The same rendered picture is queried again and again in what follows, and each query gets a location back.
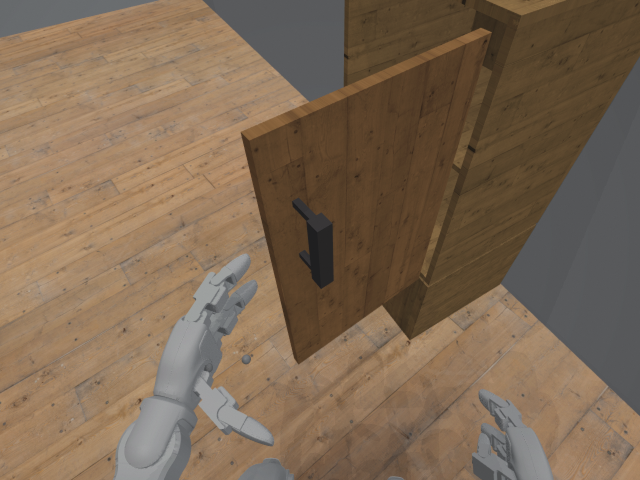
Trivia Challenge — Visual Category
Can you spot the robot left forearm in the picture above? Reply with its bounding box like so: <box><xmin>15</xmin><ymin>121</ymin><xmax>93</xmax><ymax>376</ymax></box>
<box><xmin>113</xmin><ymin>396</ymin><xmax>198</xmax><ymax>480</ymax></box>

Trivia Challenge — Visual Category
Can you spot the right robot hand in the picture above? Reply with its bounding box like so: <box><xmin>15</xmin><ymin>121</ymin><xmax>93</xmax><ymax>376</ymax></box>
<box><xmin>472</xmin><ymin>389</ymin><xmax>554</xmax><ymax>480</ymax></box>

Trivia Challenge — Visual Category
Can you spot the robot left shin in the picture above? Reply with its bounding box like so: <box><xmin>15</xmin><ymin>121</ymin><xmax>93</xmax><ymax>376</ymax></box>
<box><xmin>262</xmin><ymin>458</ymin><xmax>282</xmax><ymax>466</ymax></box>

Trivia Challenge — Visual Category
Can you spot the cupboard door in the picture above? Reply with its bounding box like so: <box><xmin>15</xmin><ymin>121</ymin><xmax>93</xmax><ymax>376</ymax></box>
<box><xmin>241</xmin><ymin>28</ymin><xmax>492</xmax><ymax>364</ymax></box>

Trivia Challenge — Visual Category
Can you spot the handle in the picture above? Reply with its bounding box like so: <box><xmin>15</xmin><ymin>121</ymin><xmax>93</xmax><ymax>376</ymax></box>
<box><xmin>292</xmin><ymin>198</ymin><xmax>334</xmax><ymax>289</ymax></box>

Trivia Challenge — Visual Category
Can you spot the left robot hand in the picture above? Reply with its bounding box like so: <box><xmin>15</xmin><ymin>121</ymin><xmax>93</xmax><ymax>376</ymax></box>
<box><xmin>153</xmin><ymin>254</ymin><xmax>274</xmax><ymax>446</ymax></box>

